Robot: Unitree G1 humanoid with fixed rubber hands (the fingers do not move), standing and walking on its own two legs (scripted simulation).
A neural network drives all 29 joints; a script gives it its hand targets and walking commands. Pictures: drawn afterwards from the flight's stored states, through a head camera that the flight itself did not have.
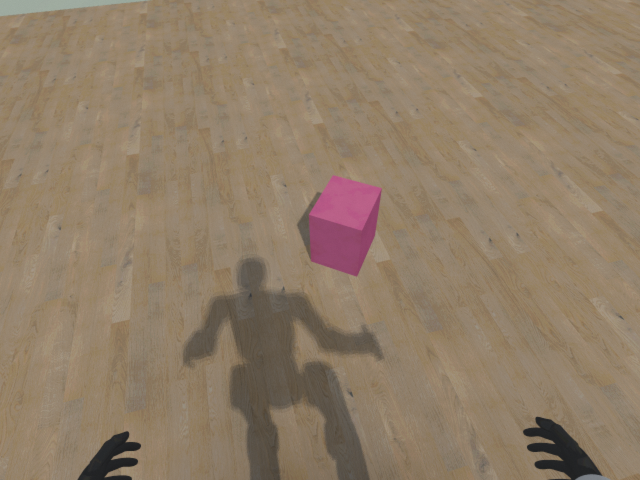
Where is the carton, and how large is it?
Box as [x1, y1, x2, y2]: [309, 175, 381, 276]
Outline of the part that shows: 333,175 309,214 311,261 356,276 374,236 381,188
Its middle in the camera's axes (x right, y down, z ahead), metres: +0.10 -0.03 +1.49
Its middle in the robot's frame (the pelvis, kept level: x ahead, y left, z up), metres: +1.05 -0.10 -0.63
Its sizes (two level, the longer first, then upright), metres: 0.226 0.194 0.269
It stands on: the floor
